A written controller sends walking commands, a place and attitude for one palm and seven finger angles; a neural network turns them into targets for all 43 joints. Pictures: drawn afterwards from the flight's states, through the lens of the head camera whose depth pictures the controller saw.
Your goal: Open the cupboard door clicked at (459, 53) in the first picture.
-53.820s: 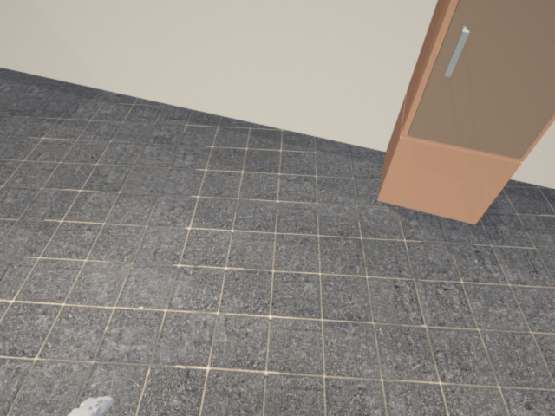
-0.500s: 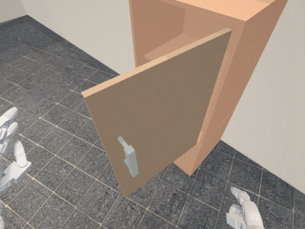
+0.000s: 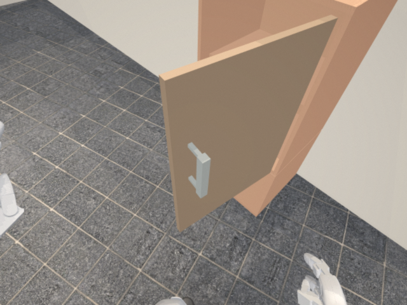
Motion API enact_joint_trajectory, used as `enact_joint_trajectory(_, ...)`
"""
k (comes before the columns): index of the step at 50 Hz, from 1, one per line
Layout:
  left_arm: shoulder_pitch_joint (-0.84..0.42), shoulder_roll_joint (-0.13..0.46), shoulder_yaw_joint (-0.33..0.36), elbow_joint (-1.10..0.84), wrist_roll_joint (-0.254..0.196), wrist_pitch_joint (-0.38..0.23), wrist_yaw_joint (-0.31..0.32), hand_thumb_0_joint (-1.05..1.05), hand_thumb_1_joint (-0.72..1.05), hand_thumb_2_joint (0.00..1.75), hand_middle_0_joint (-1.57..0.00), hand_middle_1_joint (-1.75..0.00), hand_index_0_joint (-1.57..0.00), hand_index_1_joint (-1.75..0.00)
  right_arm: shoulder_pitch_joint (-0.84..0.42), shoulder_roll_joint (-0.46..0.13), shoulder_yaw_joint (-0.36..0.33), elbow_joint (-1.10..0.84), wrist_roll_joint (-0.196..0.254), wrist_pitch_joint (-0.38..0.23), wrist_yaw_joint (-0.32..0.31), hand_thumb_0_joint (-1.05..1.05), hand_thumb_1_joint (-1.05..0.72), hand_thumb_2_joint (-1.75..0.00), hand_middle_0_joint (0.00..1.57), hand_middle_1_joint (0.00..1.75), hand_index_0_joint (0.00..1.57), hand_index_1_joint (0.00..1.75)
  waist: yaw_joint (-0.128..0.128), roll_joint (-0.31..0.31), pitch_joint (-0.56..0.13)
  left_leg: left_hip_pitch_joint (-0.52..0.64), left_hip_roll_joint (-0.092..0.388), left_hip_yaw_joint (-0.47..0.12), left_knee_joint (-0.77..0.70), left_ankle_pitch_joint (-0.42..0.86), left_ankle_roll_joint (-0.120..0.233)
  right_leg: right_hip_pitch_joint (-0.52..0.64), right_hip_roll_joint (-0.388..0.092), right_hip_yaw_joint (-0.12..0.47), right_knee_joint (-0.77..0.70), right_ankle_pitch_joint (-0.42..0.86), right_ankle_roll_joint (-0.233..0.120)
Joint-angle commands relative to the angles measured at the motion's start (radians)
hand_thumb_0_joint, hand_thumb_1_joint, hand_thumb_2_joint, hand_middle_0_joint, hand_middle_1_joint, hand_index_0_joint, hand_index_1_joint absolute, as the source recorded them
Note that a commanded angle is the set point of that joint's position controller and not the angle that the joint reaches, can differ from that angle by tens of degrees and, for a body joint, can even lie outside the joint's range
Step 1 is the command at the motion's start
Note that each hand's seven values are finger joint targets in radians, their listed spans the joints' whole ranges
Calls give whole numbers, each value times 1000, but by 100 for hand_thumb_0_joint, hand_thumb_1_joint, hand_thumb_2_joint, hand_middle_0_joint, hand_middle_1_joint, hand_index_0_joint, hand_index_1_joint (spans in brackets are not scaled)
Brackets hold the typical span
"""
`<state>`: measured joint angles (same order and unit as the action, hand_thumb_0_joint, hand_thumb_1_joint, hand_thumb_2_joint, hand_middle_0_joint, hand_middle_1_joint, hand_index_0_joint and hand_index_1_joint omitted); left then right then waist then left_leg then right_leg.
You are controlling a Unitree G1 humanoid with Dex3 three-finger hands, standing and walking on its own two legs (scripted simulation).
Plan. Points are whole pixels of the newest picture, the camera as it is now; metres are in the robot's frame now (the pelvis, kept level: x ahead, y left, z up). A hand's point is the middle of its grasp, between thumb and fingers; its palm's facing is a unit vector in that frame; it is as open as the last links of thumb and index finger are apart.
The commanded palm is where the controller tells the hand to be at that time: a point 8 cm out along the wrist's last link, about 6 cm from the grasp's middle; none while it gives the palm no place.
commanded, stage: step back with the hand held close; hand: left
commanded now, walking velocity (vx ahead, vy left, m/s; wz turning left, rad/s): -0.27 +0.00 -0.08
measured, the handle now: (197, 171) +0.39 +0.04 +0.02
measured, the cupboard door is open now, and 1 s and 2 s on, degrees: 81 81 81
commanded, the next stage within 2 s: stop stepping back and stand still in 0.38 s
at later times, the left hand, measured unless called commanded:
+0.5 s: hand out of the picture +0.09 +0.29 +0.18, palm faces +0.40 -0.79 -0.45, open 7.4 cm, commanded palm +0.03 +0.33 +0.19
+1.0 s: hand out of the picture -0.03 +0.30 +0.20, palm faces +0.27 -0.77 -0.57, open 7.4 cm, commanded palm -0.06 +0.35 +0.19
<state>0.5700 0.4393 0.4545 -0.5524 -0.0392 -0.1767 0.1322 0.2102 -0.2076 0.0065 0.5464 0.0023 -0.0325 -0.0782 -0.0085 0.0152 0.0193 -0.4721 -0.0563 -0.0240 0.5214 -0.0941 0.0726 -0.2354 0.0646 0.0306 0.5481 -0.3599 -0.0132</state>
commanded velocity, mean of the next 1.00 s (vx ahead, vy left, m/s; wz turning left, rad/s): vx -0.04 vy -0.03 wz -0.05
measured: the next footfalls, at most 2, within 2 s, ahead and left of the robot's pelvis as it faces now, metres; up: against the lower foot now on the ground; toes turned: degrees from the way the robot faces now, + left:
right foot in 0.52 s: -0.19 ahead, -0.08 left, +0.00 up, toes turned -2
left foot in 0.66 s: -0.01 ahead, +0.11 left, +0.00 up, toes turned -3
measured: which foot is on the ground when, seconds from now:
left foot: down 0.00-0.52, up 0.54-0.64, down 0.66-0.96, up 0.98-1.00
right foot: down 0.00-0.26, up 0.28-0.50, down 0.52-0.68, up 0.70-0.98, down 1.00-1.00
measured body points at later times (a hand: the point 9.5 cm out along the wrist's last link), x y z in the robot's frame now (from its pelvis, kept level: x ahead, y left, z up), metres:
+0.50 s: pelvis -0.11 +0.02 -0.01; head -0.08 +0.06 +0.44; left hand +0.06 +0.33 +0.21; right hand +0.10 -0.19 -0.06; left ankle +0.11 +0.08 -0.72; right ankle -0.23 -0.08 -0.72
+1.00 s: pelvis -0.22 +0.06 +0.01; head -0.23 +0.08 +0.46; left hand -0.05 +0.34 +0.23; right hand -0.09 -0.18 -0.07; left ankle -0.08 +0.13 -0.70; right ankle -0.26 +0.02 -0.73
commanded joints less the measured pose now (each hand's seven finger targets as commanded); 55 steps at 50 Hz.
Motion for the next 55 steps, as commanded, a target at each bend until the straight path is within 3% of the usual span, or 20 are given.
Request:
enact_joint_trajectory(1, 19, 165, 120, -211, -31, -80, 25, 0, 90, 90, -20, -30, -20, -30, -108, -131, -58, -131, 0, -73, 5, 0, -90, -90, 20, 30, 20, 30, 8, 48, -136, 90, 145, -140, -183, -292, -23, 30, -57, 51, -135, 78, -23)
enact_joint_trajectory(7, -63, 177, 86, -204, -28, -78, 45, 0, 90, 90, -20, -30, -20, -30, -100, -128, -67, -74, 3, -69, -2, 0, -90, -90, 20, 30, 20, 30, -21, -90, -133, 372, 65, -13, 181, -150, -73, -311, -222, 150, -273, 111, -68)
enact_joint_trajectory(11, -127, 209, 99, -212, -24, -78, 41, 0, 90, 90, -20, -30, -20, -30, -134, -142, -56, -89, -2, -66, -20, 0, -90, -90, 20, 30, 20, 30, -5, 124, -78, 254, 177, -145, -138, -26, -40, -182, -27, 5, -85, 113, 23)
enact_joint_trajectory(15, -131, 188, 149, -159, 3, -96, 27, 0, 90, 90, -20, -30, -20, -30, -147, -149, -66, -99, -33, -93, -9, 0, -90, -90, 20, 30, 20, 30, 21, 293, -86, -274, 387, -400, -551, -733, 44, 237, 103, -12, 498, -115, 16)
enact_joint_trajectory(21, -18, 167, 96, -252, -49, -69, 17, 0, 90, 90, -20, -30, -20, -30, -150, -108, -70, -105, -1, -95, 45, 0, -90, -90, 20, 30, 20, 30, 43, 207, -262, 116, 245, -63, -394, -339, -73, 91, 73, -130, 182, -232, -29)
enact_joint_trajectory(23, -26, 189, 114, -271, -60, -80, 13, 0, 90, 90, -20, -30, -20, -30, -131, -102, -69, -85, -5, -93, 51, 0, -90, -90, 20, 30, 20, 30, 39, 170, -265, 231, 204, 19, -245, -211, -127, 28, 7, -95, -147, -209, -47)
enact_joint_trajectory(25, -27, 219, 124, -282, -49, -100, 26, 0, 90, 90, -20, -30, -20, -30, -88, -97, -68, -46, 2, -82, 43, 0, -90, -90, 20, 30, 20, 30, 8, -122, -197, 406, 90, 55, 257, -149, -154, -314, -277, 196, -407, -90, -122)
enact_joint_trajectory(27, -90, 287, 187, -307, -44, -110, 39, 0, 90, 90, -20, -30, -20, -30, -111, -112, -57, -51, -22, -90, 38, 0, -90, -90, 20, 30, 20, 30, 12, -143, -115, 152, 56, -12, 600, -269, -133, -291, -435, 246, -383, 66, -214)
enact_joint_trajectory(30, -180, 215, 127, -217, -27, -55, 23, 0, 90, 90, -20, -30, -20, -30, -118, -112, -47, -69, 7, -102, 7, 0, -90, -90, 20, 30, 20, 30, -16, -144, -30, 159, 125, -54, 284, -204, -77, -153, -285, 124, -177, 234, -134)
enact_joint_trajectory(32, -207, 164, 82, -144, -29, -36, 25, 0, 90, 90, -20, -30, -20, -30, -80, -128, -29, -40, 12, -114, -17, 0, -90, -90, 20, 30, 20, 30, -34, 191, -16, 337, 91, -48, -71, -48, -55, -162, -133, -9, 59, 198, -28)
enact_joint_trajectory(33, -262, 157, 65, -146, -25, -38, 30, 0, 90, 90, -20, -30, -20, -30, -78, -147, -27, -45, 6, -135, -15, 0, -90, -90, 20, 30, 20, 30, -17, 393, -39, 341, 229, -231, -186, 63, -15, -162, -41, -58, 228, 1, 15)
enact_joint_trajectory(35, -347, 159, 43, -87, 3, -60, 38, 0, 90, 90, -20, -30, -20, -30, -62, -120, -26, -36, -7, -181, -6, 0, -90, -90, 20, 30, 20, 30, -8, 256, -10, 265, 352, -484, -326, -149, 54, -191, -19, 42, 387, -193, 17)
enact_joint_trajectory(36, -347, 181, 38, -137, -6, -63, 33, 0, 90, 90, -20, -30, -20, -30, -78, -107, -20, -30, -13, -188, 1, 0, -90, -90, 20, 30, 20, 30, -9, 191, -58, 223, 339, -507, -415, -432, -37, -148, -26, 60, 418, -176, 14)
enact_joint_trajectory(40, -27, 135, 56, -265, -10, -46, 27, 0, 90, 90, -20, -30, -20, -30, -114, -114, -46, -81, -17, -168, 32, 0, -90, -90, 20, 30, 20, 30, 39, 190, -138, 92, 222, -208, -537, -613, -211, 75, 57, -78, 365, -76, 2)
enact_joint_trajectory(42, 70, 147, 73, -315, -7, -35, 30, 0, 90, 90, -20, -30, -20, -30, -115, -103, -50, -98, -21, -150, 40, 0, -90, -90, 20, 30, 20, 30, 43, 302, -139, 1, 180, -73, -533, -586, -188, 180, 77, -149, 303, -93, -6)
enact_joint_trajectory(46, 129, 195, 121, -243, -14, -4, 46, 0, 90, 90, -20, -30, -20, -30, -88, -76, -52, -91, -27, -114, 17, 0, -90, -90, 20, 30, 20, 30, 43, 133, -150, -79, 164, 13, -326, -490, -144, 372, 57, -196, -31, -199, -54)
enact_joint_trajectory(48, 32, 212, 121, -235, -8, 21, 36, 0, 90, 90, -20, -30, -20, -30, -65, -79, -60, -61, 3, -88, 4, 0, -90, -90, 20, 30, 20, 30, 24, -288, -91, -25, 33, 113, 487, -335, -127, 7, -285, 142, -312, -117, -185)
enact_joint_trajectory(49, -43, 188, 118, -211, -14, 13, 32, 0, 90, 90, -20, -30, -20, -30, -56, -100, -70, -34, -3, -84, -4, 0, -90, -90, 20, 30, 20, 30, -9, -223, -54, -125, 28, 6, 701, -341, -94, -138, -407, 328, -391, -223, -234)
enact_joint_trajectory(51, -220, 326, 223, -153, -33, -24, 33, 0, 90, 90, -20, -30, -20, -30, -110, -118, -41, -36, -25, -83, 13, 0, -90, -90, 20, 30, 20, 30, -53, -155, 30, -76, 148, -58, 877, -207, -109, -444, -487, 370, -454, -401, -248)
enact_joint_trajectory(55, -190, 149, 44, -9, 1, -38, 24, 0, 90, 90, -20, -30, -20, -30, -121, -120, -59, -35, -6, -103, -27, 0, -90, -90, 20, 30, 20, 30, -3, 24, 80, -106, 135, 59, 513, -229, -67, -200, -336, 251, -396, -442, -157)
